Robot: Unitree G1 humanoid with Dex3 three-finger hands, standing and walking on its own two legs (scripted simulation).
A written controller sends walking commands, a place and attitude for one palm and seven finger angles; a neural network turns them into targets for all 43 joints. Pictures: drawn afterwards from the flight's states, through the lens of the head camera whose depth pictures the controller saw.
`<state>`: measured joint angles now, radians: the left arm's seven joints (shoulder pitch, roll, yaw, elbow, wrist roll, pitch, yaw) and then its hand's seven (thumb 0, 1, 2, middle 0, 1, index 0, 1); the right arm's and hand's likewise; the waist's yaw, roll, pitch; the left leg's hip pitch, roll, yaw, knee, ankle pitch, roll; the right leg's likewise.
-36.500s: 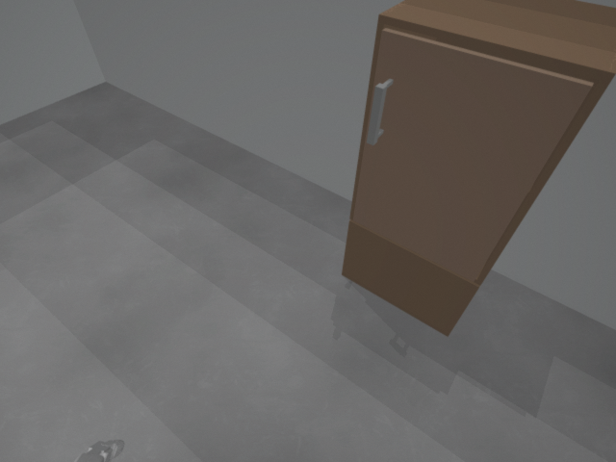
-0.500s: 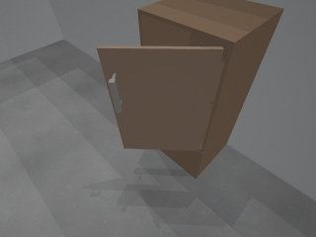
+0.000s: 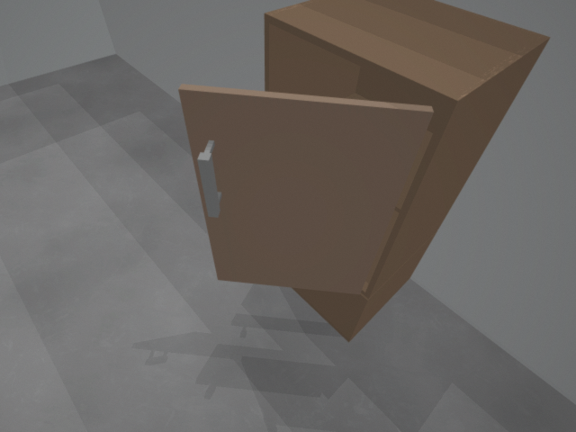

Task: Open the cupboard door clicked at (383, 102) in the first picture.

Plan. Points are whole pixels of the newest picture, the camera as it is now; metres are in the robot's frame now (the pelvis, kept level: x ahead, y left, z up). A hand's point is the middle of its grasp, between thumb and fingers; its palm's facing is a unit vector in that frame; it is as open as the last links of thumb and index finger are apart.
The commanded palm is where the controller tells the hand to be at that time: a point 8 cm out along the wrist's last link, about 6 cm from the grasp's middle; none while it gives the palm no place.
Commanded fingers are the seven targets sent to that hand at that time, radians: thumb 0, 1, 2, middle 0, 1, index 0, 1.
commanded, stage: come to a stop and stand still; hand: left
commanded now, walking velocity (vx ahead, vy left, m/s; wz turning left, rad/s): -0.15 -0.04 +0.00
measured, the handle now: (212, 180) +0.54 +0.19 +0.01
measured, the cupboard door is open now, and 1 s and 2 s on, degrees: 41 41 41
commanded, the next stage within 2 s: look again from close up in 1.02 s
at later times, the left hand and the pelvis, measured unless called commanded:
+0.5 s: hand out of the picture +0.04 +0.17 -0.17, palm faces -0.04 -0.97 -0.25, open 7.4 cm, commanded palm none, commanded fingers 0.00 0.90 0.90 -0.20 -0.30 -0.20 -0.30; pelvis -0.02 -0.01 +0.00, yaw -3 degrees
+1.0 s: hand out of the picture -0.02 +0.24 -0.16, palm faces -0.04 -0.96 -0.27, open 7.4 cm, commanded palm none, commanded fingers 0.00 0.90 0.90 -0.20 -0.30 -0.20 -0.30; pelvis -0.04 +0.03 +0.01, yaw -2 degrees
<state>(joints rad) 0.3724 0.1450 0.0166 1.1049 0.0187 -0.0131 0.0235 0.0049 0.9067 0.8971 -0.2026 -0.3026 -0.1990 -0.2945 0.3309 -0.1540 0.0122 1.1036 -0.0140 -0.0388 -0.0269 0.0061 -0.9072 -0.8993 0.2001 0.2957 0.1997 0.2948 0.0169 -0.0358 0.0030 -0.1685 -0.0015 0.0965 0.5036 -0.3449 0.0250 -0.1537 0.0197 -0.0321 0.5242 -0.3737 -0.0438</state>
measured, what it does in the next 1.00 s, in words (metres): steps on the spot: left foot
